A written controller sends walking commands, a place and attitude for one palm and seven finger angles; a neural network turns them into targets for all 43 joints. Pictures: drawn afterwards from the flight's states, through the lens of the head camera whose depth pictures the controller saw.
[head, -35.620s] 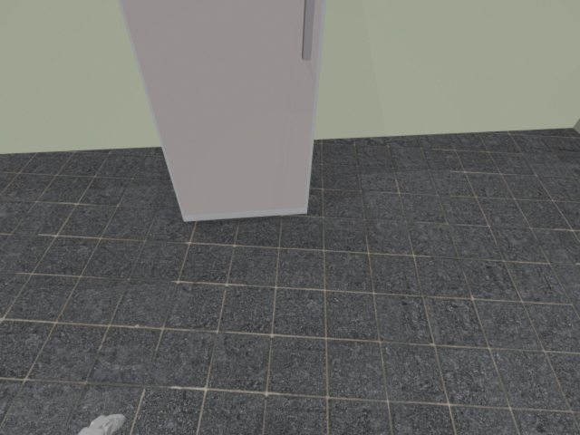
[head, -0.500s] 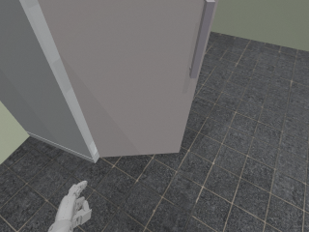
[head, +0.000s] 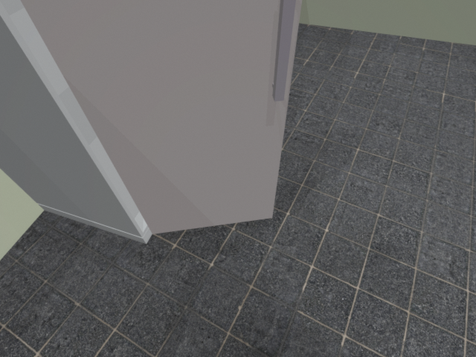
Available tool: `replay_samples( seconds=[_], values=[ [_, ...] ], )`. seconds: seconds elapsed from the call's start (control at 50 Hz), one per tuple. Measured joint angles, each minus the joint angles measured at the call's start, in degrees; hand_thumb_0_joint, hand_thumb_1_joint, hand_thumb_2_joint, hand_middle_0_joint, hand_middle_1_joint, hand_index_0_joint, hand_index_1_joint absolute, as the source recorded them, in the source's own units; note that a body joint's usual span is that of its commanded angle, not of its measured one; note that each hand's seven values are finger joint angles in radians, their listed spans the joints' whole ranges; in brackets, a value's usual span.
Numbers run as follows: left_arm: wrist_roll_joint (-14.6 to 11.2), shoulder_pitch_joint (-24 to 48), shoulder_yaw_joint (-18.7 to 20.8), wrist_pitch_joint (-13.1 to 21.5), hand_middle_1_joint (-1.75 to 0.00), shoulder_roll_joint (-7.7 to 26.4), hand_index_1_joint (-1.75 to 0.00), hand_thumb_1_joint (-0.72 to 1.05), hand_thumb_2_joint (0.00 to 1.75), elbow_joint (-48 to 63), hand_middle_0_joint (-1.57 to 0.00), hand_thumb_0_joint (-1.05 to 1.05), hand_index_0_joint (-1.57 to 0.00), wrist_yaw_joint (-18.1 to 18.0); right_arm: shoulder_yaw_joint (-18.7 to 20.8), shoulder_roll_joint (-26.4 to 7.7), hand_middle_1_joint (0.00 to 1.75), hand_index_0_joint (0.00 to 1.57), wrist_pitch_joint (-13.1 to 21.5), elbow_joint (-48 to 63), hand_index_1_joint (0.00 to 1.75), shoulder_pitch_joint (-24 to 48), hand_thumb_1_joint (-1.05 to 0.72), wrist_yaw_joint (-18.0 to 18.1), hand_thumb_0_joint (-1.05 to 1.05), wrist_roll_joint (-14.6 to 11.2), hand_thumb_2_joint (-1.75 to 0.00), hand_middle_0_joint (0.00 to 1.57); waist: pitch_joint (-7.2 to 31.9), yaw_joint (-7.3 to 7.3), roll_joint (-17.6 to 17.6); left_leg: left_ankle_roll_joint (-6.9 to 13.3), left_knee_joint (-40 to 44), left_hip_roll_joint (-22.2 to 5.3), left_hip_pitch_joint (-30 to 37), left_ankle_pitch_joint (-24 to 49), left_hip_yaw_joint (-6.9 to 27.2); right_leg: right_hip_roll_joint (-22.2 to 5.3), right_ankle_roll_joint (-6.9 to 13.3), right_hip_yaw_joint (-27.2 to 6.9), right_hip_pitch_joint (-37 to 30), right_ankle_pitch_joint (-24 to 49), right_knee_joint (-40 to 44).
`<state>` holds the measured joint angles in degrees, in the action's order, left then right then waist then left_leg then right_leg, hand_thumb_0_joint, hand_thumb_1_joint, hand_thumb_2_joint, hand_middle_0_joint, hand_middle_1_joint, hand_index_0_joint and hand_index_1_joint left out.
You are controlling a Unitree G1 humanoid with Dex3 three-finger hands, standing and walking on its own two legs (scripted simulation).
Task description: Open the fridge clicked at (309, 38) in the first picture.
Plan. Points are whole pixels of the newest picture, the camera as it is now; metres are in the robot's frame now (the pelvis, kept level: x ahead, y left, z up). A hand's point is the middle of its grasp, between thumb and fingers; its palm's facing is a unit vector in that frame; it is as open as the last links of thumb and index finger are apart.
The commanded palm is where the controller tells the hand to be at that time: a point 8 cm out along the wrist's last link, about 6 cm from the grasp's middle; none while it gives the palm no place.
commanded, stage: let the arm hang, fingers relaxed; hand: right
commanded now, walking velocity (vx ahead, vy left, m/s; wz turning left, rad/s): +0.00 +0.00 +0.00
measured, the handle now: (281, 41) +0.72 -0.06 +0.15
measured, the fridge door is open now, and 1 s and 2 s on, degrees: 63 63 63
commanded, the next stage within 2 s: look to check the result in 0.64 s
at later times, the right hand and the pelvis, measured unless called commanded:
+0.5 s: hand out of the picture +0.05 -0.18 -0.17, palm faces -0.03 +0.98 -0.20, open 7.3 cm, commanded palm none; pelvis +0.02 +0.00 +0.01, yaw +2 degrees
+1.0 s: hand out of the picture +0.04 -0.17 -0.17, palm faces -0.02 +0.98 -0.21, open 7.4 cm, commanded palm none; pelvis +0.03 +0.01 +0.01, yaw +2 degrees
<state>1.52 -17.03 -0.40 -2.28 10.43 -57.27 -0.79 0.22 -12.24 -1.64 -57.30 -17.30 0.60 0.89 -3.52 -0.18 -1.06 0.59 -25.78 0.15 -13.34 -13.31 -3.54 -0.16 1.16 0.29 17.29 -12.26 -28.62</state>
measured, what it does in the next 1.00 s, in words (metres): stands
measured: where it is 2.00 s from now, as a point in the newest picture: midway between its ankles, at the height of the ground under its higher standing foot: outside the picture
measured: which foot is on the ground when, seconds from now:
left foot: down 0.00-1.00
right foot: down 0.00-1.00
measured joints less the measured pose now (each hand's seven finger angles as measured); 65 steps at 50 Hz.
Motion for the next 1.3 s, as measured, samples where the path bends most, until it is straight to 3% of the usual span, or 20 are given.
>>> replay_samples(
  seconds=[0.2,0.44,0.88,1.3],
  values=[
    [-0.4,0.6,0.5,1.0,-0.3,-1.3,-0.3,0.91,0.9,-3.5,-0.2,0.01,-0.2,-0.4,0.0,0.4,0.3,0.2,1.1,-6.2,0.29,0.2,-0.92,0.6,0.01,-0.1,-0.89,0.2,1.1,0.05,2.6,-0.8,1.7,-0.9,1.5,0.6,1.6,0.9,0.8,1.7,-2.8,1.0,3.5],
    [-0.3,2.3,0.7,1.9,-0.3,-1.1,-0.3,0.92,0.9,-5.8,-0.2,0.01,-0.2,-0.8,-0.4,3.1,0.3,0.2,2.1,-6.8,0.29,4.0,-0.92,1.1,0.01,0.0,-0.89,0.2,2.4,0.44,1.6,-0.9,1.9,-1.1,3.0,-0.1,2.6,1.1,0.7,2.6,-5.4,1.0,5.4],
    [-0.4,2.9,0.8,1.9,-0.3,-1.5,-0.3,0.91,0.9,-7.2,-0.2,0.01,-0.2,-1.0,0.0,3.2,0.3,0.2,2.3,-7.9,0.29,3.8,-0.91,1.0,0.01,-0.2,-0.89,0.2,0.8,0.52,1.8,-0.1,3.2,-0.2,4.5,-0.3,2.4,0.2,-0.3,2.3,-6.7,0.5,6.2],
    [-0.4,5.2,1.1,1.9,-0.3,0.6,-0.3,0.91,0.9,-7.0,-0.2,0.0,-0.2,-1.0,0.3,1.7,0.3,0.2,2.7,-7.5,0.29,5.8,-0.91,0.8,0.01,-0.1,-0.89,0.2,1.0,0.62,1.9,0.8,4.3,0.7,5.7,-0.1,2.1,-0.7,-1.2,2.0,-7.8,0.7,7.1]
  ],
)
